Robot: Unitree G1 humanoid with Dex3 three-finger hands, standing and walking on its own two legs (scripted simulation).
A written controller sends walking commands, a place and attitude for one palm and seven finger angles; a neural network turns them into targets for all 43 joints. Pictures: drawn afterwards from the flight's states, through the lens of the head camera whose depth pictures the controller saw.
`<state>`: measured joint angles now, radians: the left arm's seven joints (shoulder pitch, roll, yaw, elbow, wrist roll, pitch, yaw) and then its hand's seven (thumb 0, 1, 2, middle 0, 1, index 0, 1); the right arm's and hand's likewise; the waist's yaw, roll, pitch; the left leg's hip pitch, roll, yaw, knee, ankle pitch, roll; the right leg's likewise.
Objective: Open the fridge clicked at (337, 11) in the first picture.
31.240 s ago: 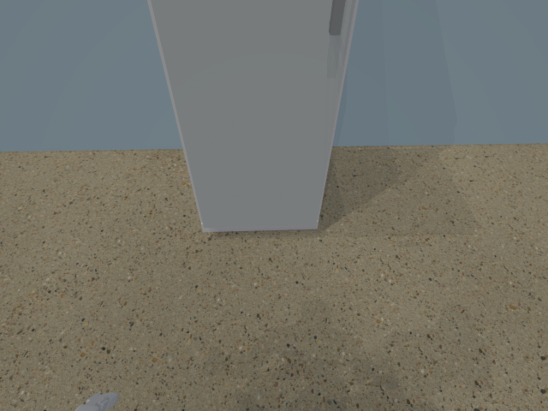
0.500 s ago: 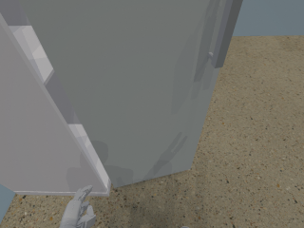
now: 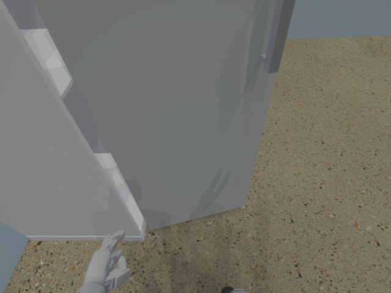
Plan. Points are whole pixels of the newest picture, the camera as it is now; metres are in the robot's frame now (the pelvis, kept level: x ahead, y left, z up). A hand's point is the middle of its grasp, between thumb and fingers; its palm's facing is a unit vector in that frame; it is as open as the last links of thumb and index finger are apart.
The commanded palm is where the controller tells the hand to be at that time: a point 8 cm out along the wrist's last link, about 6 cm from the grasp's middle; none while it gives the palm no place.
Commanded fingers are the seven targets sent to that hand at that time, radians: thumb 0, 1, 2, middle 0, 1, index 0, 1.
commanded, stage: step back with the hand held close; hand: right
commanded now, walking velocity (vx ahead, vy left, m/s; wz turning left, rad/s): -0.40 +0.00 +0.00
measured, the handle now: (276, 15) +0.59 -0.16 +0.28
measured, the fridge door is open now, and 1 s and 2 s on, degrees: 75 75 75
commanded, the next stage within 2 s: stop stepping back and stand still in 0.24 s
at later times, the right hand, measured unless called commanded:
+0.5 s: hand out of the picture +0.11 -0.26 +0.18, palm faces +0.37 +0.81 -0.44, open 7.4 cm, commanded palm +0.07 -0.30 +0.19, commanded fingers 0.00 -0.90 -0.90 0.20 0.30 0.20 0.30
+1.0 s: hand out of the picture +0.10 -0.29 +0.17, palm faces +0.46 +0.81 -0.37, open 7.4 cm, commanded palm +0.05 -0.32 +0.19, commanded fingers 0.00 -0.90 -0.90 0.20 0.30 0.20 0.30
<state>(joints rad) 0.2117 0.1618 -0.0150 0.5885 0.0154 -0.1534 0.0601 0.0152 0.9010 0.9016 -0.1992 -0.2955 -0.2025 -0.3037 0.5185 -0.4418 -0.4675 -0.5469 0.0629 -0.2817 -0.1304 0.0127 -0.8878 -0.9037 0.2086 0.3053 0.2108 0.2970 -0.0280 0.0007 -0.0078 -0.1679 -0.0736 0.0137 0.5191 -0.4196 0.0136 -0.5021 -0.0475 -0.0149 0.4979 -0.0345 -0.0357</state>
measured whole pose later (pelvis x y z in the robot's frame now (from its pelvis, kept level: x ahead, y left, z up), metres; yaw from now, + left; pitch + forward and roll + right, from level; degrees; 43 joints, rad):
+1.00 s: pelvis -0.10 -0.02 +0.01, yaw +0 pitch -2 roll +2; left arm 0.25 0.21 -0.02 0.68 0.00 -0.13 0.09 0.02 0.90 0.90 -0.20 -0.30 -0.20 -0.30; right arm 0.49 -0.37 -0.38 -0.38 0.04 -0.22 -0.13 0.01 -0.89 -0.90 0.21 0.31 0.21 0.30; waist -0.02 -0.01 -0.04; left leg -0.15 -0.07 -0.02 0.45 -0.28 0.02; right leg -0.32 0.00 0.05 0.54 -0.19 -0.02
